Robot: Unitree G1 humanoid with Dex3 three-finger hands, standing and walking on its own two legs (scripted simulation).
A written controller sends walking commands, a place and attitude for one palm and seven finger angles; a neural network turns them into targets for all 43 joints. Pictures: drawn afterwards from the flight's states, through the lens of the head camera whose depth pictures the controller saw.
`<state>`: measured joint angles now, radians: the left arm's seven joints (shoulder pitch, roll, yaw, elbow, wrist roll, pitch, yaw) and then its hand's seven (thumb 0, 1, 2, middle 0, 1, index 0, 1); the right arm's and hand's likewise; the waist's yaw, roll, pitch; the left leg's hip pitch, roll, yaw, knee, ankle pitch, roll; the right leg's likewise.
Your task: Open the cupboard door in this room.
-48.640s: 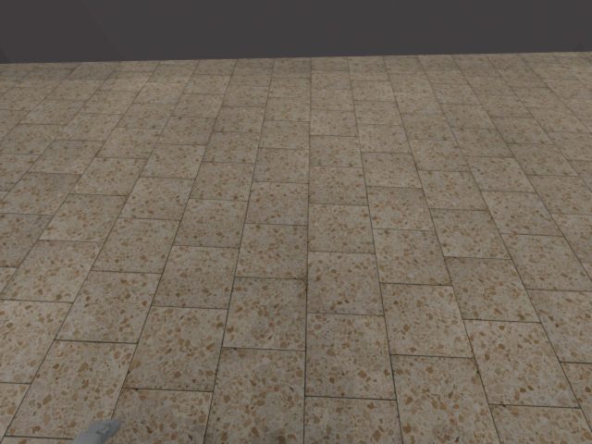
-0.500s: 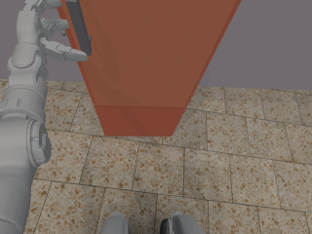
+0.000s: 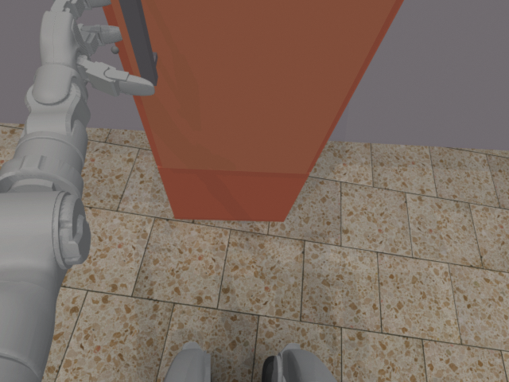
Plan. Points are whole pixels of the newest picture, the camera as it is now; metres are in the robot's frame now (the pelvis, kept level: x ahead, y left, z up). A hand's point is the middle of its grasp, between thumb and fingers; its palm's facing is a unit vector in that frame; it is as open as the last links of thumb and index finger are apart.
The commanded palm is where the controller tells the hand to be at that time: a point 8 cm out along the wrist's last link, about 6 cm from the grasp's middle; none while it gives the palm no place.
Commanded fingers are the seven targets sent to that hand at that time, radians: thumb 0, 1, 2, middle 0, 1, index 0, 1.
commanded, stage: move the hooked fingers beside the handle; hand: left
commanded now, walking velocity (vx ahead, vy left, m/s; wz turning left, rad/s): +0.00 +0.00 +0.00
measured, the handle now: (143, 32) +0.59 +0.14 +0.14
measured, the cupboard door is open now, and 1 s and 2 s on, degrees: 0 0 0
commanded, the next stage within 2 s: none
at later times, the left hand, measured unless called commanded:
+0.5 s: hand (112, 49) +0.55 +0.17 +0.13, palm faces +0.01 -1.00 -0.02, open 14.4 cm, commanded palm +0.54 +0.17 +0.13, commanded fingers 0.00 -0.50 0.30 -0.30 -1.20 -0.30 -1.20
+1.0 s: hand (110, 50) +0.55 +0.18 +0.13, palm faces -0.02 -1.00 -0.01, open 14.4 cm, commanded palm +0.54 +0.20 +0.13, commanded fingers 0.00 -0.50 0.30 -0.30 -1.20 -0.30 -1.20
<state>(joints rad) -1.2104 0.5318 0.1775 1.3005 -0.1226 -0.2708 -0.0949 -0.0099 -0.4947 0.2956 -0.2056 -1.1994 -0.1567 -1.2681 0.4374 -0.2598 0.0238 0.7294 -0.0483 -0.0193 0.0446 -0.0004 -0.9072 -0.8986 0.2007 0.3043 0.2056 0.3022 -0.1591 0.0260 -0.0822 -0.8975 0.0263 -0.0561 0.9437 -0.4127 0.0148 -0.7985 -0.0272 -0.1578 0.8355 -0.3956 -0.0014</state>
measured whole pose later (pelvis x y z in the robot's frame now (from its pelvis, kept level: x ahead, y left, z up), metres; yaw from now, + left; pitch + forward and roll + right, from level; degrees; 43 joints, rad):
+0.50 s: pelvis +0.00 +0.00 +0.00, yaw -1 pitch +21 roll -4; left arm -1.17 0.57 0.24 1.30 -0.12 -0.28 -0.16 -0.01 -0.49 0.30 -0.21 -1.20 -0.18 -1.24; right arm 0.45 -0.27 0.03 0.71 -0.04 -0.01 0.03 0.00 -0.91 -0.90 0.20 0.30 0.21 0.30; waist -0.17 0.03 -0.08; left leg -0.88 0.03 -0.04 0.93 -0.42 0.02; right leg -0.79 -0.02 -0.14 0.82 -0.39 0.00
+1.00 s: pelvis +0.01 +0.00 +0.01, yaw -3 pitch +20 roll -4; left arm -1.06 0.59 0.35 1.24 -0.11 -0.29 -0.23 -0.01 -0.50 0.30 -0.22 -1.18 -0.21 -1.20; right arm 0.45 -0.27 0.04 0.67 -0.02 0.03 0.01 0.00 -0.91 -0.90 0.20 0.30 0.21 0.30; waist -0.18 0.04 -0.09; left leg -0.82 0.05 0.00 0.90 -0.42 0.02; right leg -0.75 0.00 -0.10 0.78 -0.38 0.01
